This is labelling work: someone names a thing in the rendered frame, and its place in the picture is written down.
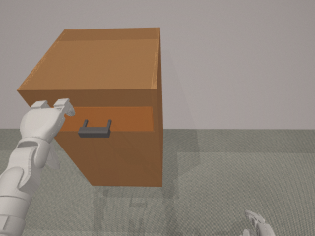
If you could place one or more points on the right robot hand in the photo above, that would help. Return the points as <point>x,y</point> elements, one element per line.
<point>262,228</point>

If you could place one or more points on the cabinet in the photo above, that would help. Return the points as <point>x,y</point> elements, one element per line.
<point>106,68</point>

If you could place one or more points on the handle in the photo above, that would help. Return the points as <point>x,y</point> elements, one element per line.
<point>94,132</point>

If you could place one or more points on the drawer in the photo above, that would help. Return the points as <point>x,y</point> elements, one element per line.
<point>123,118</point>

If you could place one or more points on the left robot forearm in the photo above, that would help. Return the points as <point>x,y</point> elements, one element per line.
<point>19,182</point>

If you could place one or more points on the left robot hand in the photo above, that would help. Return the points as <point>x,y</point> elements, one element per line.
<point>45,122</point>

